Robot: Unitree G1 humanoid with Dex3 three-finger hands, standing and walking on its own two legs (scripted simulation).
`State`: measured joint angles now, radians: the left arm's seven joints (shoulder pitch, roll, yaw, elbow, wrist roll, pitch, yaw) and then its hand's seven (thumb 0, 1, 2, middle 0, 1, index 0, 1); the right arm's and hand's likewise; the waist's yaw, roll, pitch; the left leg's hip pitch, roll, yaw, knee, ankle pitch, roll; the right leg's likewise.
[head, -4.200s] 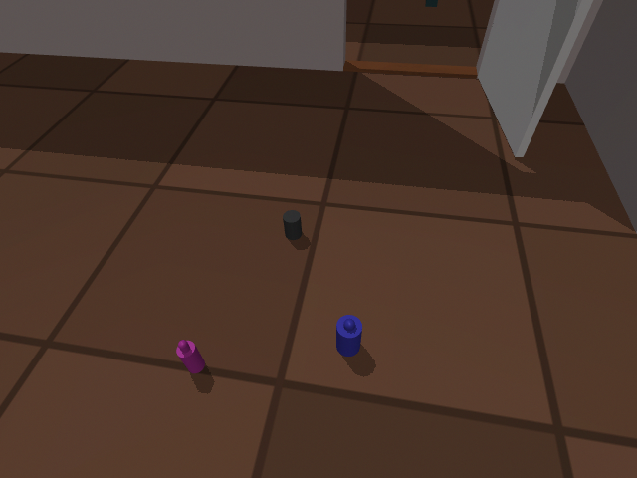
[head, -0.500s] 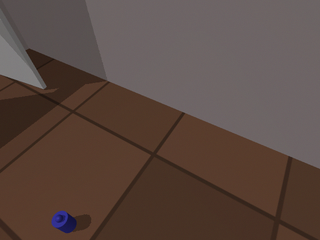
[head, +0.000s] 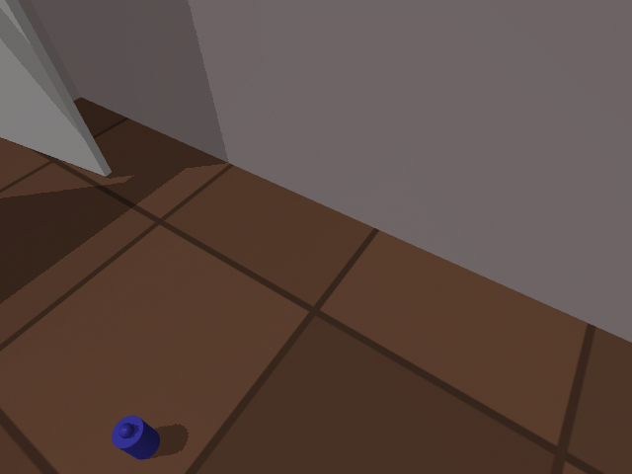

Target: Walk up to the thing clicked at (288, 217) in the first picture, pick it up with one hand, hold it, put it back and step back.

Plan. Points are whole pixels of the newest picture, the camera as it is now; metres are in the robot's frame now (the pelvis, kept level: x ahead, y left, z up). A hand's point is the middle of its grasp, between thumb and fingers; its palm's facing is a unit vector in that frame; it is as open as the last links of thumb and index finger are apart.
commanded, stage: stand
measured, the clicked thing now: out of the picture +0.42 +1.11 -0.73
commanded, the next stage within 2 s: walk up in 1.92 s
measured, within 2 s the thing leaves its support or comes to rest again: neither
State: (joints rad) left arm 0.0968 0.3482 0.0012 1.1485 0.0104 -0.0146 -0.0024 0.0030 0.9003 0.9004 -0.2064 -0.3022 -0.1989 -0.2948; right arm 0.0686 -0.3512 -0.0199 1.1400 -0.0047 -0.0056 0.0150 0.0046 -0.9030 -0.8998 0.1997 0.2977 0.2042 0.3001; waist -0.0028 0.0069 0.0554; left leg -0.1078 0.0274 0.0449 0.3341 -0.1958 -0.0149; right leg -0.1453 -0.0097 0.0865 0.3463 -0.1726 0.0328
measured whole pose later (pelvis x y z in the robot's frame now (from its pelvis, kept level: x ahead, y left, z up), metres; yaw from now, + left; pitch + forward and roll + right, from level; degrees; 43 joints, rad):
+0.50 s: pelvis +0.00 +0.00 +0.00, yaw +1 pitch -2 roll +0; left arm 0.10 0.34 0.01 1.14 0.01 -0.01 0.00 0.00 0.90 0.90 -0.21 -0.30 -0.20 -0.29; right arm 0.10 -0.35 -0.02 1.15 -0.01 0.00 0.01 0.01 -0.90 -0.90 0.20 0.30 0.20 0.30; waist -0.01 0.00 0.05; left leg -0.10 0.03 0.04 0.33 -0.19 -0.02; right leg -0.14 -0.01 0.08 0.34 -0.17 0.03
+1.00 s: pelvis +0.00 +0.00 +0.00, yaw +1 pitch -2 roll +0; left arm 0.11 0.35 0.00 1.13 0.01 -0.01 0.00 0.00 0.90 0.90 -0.21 -0.30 -0.20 -0.29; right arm 0.10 -0.35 -0.02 1.13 0.00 0.00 0.01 0.00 -0.90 -0.90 0.20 0.30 0.20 0.30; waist 0.00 0.00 0.05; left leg -0.10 0.02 0.03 0.33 -0.20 -0.01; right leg -0.13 -0.02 0.07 0.33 -0.18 0.04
